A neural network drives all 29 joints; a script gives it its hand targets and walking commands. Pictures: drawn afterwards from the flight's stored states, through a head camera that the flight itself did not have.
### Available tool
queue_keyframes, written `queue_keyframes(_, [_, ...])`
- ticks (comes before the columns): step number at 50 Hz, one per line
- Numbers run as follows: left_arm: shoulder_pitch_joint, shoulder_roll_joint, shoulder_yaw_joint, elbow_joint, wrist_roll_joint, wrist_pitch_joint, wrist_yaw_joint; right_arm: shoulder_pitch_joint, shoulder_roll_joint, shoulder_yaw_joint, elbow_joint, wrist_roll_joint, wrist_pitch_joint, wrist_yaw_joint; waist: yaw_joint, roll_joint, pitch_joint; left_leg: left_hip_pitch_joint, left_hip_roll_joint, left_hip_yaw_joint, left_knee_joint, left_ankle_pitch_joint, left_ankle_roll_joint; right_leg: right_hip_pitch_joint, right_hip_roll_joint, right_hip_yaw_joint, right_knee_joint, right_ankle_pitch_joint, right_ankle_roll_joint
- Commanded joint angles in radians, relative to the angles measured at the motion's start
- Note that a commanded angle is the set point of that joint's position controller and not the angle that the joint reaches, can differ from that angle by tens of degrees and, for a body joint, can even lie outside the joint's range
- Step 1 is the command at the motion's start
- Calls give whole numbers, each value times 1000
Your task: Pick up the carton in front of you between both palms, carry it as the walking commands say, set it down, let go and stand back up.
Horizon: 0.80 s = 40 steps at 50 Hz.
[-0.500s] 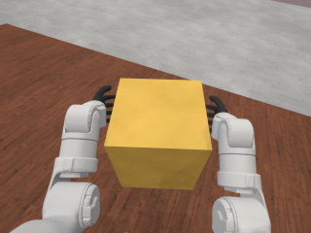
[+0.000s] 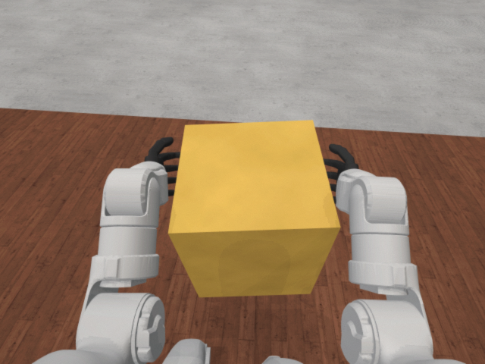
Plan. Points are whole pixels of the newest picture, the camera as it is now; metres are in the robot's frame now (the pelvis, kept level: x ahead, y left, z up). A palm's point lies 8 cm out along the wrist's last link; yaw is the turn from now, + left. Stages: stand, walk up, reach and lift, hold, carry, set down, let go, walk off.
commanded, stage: carry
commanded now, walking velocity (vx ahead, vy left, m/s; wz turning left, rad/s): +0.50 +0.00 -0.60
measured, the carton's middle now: (251, 215) +0.35 +0.00 +0.02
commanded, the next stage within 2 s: none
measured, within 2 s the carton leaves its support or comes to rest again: neither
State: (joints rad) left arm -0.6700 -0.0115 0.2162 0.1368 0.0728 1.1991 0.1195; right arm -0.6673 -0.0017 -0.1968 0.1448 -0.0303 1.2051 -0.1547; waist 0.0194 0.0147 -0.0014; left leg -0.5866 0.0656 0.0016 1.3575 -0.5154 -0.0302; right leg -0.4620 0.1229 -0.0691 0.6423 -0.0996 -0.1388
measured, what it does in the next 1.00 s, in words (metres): goes down: left foot 0.05 m lower, then right foot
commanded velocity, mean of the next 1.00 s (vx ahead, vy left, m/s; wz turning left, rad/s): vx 0.50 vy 0.00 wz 0.19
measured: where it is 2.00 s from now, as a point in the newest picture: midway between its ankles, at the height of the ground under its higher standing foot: (236, 185)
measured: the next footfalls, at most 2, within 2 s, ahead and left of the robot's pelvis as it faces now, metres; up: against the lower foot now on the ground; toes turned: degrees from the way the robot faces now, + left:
left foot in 0.34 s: +0.38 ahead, +0.08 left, -0.05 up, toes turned -13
right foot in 0.76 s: +0.51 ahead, -0.14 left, -0.07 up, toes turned -11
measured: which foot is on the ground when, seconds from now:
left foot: up 0.00-0.32, down 0.34-0.78, up 0.80-1.00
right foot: down 0.00-0.34, up 0.36-0.74, down 0.76-1.00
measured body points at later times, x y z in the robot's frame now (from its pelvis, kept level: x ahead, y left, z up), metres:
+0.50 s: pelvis +0.29 +0.03 -0.05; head +0.31 +0.04 +0.40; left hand +0.69 +0.07 +0.05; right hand +0.59 -0.21 +0.05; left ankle +0.35 +0.09 -0.77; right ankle +0.19 -0.07 -0.67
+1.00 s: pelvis +0.52 -0.05 -0.06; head +0.55 -0.08 +0.39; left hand +0.89 +0.09 +0.04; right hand +0.90 -0.21 +0.04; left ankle +0.55 +0.08 -0.73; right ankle +0.48 -0.13 -0.79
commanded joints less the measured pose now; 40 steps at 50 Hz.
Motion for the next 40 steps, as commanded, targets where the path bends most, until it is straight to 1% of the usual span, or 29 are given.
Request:
queue_keyframes(1, [-789,-1142,-665,-183,-499,-26,-227,-773,1138,618,-199,405,-42,223,6,-41,-506,-159,39,-37,-130,65,-16,451,-323,459,-164,393,-171])
queue_keyframes(4, [-740,-1142,-686,-190,-510,-37,-236,-690,1126,629,-198,363,-60,207,28,-73,-532,-195,16,-24,-262,238,-17,520,-280,405,-105,644,-136])
queue_keyframes(5, [-724,-1139,-691,-191,-510,-42,-239,-670,1119,634,-200,352,-65,204,38,-77,-535,-212,3,-21,-304,290,-14,550,-262,399,-88,689,-123])
queue_keyframes(7, [-705,-1130,-703,-197,-513,-51,-245,-651,1103,645,-214,334,-75,200,57,-79,-531,-224,-23,-16,-401,379,-2,591,-224,392,-61,719,-102])
queue_keyframes(11, [-694,-1097,-723,-203,-521,-56,-250,-651,1048,657,-240,309,-76,192,100,-87,-495,-184,-92,-3,-650,508,26,619,-161,402,6,675,-94])
queue_keyframes(13, [-655,-1075,-719,-160,-519,-52,-252,-613,1006,642,-208,286,-67,193,112,-86,-474,-80,-126,10,-830,622,29,579,-122,389,78,576,-74])
queue_keyframes(14, [-636,-1066,-714,-128,-518,-50,-256,-595,988,629,-183,274,-63,195,111,-85,-460,26,-134,19,-909,697,33,512,-106,374,117,513,-59])
queue_keyframes(15, [-623,-1061,-707,-90,-516,-49,-260,-577,969,612,-151,261,-60,199,92,-85,-448,160,-128,33,-967,767,35,423,-95,357,177,446,-44])
queue_keyframes(16, [-618,-1059,-700,-46,-515,-48,-264,-558,947,590,-115,246,-57,203,41,-66,-465,365,-85,37,-1032,869,41,298,-77,316,300,365,-16])
queue_keyframes(17, [-619,-1050,-688,-5,-506,-47,-267,-536,910,559,-71,235,-55,209,-14,-21,-512,637,66,-64,-939,1107,62,83,-57,257,490,92,24])
queue_keyframes(18, [-621,-1058,-672,45,-498,-44,-270,-517,889,529,-21,227,-53,214,-24,101,-577,879,306,-289,-696,1516,110,-163,-11,173,672,-534,52])
queue_keyframes(19, [-632,-1069,-644,77,-497,-38,-270,-549,851,501,-12,220,-53,214,-63,270,-696,1025,443,-548,-701,1321,286,-311,7,159,840,-580,85])
queue_keyframes(20, [-668,-1068,-630,47,-493,-39,-267,-567,896,516,-19,243,-52,219,-81,194,-704,941,405,-609,-778,829,317,-341,-53,178,868,-508,74])
queue_keyframes(21, [-723,-1087,-625,14,-494,-40,-263,-632,965,544,-60,287,-55,226,-94,132,-605,789,303,-576,-861,546,296,-349,-64,144,814,-456,74])
queue_keyframes(22, [-750,-1118,-615,-3,-487,-42,-255,-720,1020,574,-112,336,-55,234,-77,76,-526,671,248,-522,-902,460,274,-335,-74,134,755,-429,80])
queue_keyframes(23, [-747,-1131,-608,-18,-473,-45,-243,-790,1073,607,-155,386,-54,242,-58,66,-470,578,218,-472,-928,444,259,-306,-88,129,681,-423,82])
queue_keyframes(24, [-737,-1135,-607,-35,-456,-47,-228,-832,1113,632,-180,430,-54,250,-48,78,-452,520,195,-437,-945,408,246,-266,-99,117,601,-417,83])
queue_keyframes(25, [-719,-1134,-603,-48,-439,-48,-212,-852,1139,644,-197,462,-55,258,-50,101,-452,495,173,-407,-955,411,243,-236,-100,94,534,-400,88])
queue_keyframes(27, [-670,-1121,-588,-63,-398,-56,-183,-851,1163,656,-200,499,-57,272,-65,141,-474,519,155,-367,-942,537,256,-224,-104,67,411,-351,101])
queue_keyframes(28, [-649,-1109,-582,-69,-376,-61,-171,-839,1170,658,-193,508,-59,279,-77,149,-483,540,154,-353,-929,639,263,-222,-105,58,352,-304,108])
queue_keyframes(30, [-612,-1081,-571,-77,-335,-69,-155,-818,1174,664,-179,521,-65,291,-92,141,-493,565,136,-305,-890,811,256,-190,-100,49,236,-201,116])
queue_keyframes(32, [-594,-1053,-567,-90,-311,-74,-147,-807,1172,671,-174,527,-71,297,-98,137,-493,569,105,-256,-853,896,242,-139,-82,34,126,-118,123])
queue_keyframes(34, [-602,-1023,-574,-113,-305,-71,-145,-802,1157,676,-179,529,-74,296,-106,134,-484,557,75,-216,-816,914,231,-74,-64,20,6,-41,127])
queue_keyframes(35, [-600,-1008,-577,-115,-304,-66,-147,-788,1147,675,-172,524,-72,292,-108,130,-482,537,63,-200,-790,889,225,-20,-61,18,-64,4,126])
queue_keyframes(36, [-590,-996,-579,-108,-304,-60,-150,-768,1137,673,-155,517,-70,289,-96,111,-488,499,44,-178,-739,829,206,80,-72,22,-167,89,120])
queue_keyframes(37, [-577,-983,-576,-93,-302,-54,-155,-741,1131,671,-131,508,-67,285,-75,72,-506,424,9,-135,-647,752,182,236,-90,7,-258,183,114])
queue_keyframes(38, [-549,-969,-566,-68,-298,-47,-162,-719,1120,665,-99,500,-65,283,-43,38,-515,271,-30,-111,-551,612,158,418,-167,55,-251,208,94])
queue_keyframes(39, [-520,-944,-547,-39,-298,-40,-171,-707,1104,658,-66,488,-62,282,-15,-131,-554,56,-63,-69,-391,134,123,631,-425,287,-169,477,46])
queue_keyframes(40, [-536,-900,-530,-21,-291,-36,-175,-704,1123,639,-31,471,-51,281,3,-313,-627,-149,-129,-26,-222,-147,100,793,-602,557,-103,482,-85])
